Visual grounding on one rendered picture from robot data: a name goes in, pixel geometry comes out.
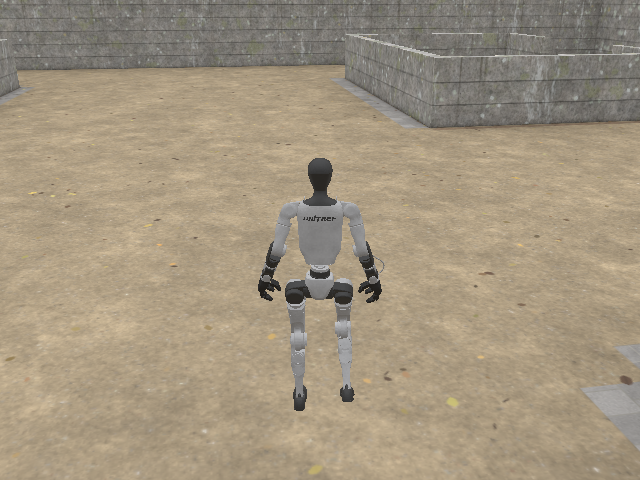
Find right robot upper arm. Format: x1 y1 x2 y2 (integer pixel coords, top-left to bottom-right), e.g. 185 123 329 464
341 201 369 257

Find robot left thigh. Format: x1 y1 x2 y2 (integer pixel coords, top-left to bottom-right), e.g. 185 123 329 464
285 279 307 351

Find right robot foot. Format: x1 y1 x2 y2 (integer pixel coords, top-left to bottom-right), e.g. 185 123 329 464
340 384 355 402

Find left robot hand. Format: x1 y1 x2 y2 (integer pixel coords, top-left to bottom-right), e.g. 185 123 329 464
258 278 281 301

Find left robot upper arm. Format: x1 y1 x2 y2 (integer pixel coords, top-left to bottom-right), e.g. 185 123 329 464
271 201 300 257

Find left robot forearm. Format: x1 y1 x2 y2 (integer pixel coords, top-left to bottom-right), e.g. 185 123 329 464
260 241 281 282

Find right robot hand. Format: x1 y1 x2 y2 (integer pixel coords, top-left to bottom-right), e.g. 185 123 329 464
358 280 382 303

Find right robot forearm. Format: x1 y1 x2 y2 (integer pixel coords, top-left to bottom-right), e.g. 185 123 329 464
359 241 379 284

